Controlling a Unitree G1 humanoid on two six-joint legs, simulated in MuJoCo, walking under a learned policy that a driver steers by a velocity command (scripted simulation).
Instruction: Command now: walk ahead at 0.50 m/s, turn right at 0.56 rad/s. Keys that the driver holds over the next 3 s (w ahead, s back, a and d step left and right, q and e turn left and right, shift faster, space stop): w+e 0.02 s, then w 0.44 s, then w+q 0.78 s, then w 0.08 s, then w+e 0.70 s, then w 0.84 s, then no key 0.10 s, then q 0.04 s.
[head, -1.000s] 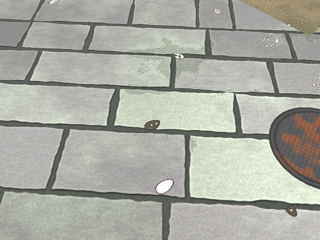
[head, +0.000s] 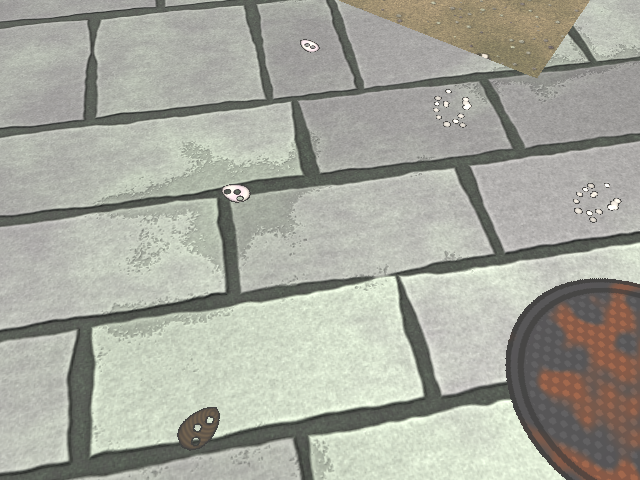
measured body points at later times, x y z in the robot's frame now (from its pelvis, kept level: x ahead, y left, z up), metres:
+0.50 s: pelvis +0.26 +0.04 +0.01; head +0.28 +0.05 +0.46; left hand +0.42 +0.27 -0.11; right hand +0.20 -0.22 -0.12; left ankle +0.22 +0.14 -0.74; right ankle +0.35 -0.12 -0.68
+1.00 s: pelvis +0.49 -0.02 +0.01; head +0.52 -0.03 +0.46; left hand +0.46 +0.23 -0.12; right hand +0.65 -0.26 -0.12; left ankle +0.60 +0.13 -0.67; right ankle +0.43 -0.11 -0.74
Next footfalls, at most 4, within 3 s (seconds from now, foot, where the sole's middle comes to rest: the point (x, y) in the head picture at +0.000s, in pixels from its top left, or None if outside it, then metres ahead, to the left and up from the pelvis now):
0.16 left None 0.26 0.13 -0.77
0.66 right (388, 447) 0.47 -0.11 -0.77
1.20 left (281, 333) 0.72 0.11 -0.77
1.76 right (306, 216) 1.06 0.07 -0.77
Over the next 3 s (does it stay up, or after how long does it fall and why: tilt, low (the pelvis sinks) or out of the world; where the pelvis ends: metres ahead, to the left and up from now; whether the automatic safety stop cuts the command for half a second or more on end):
stays up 1.55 0.09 0.01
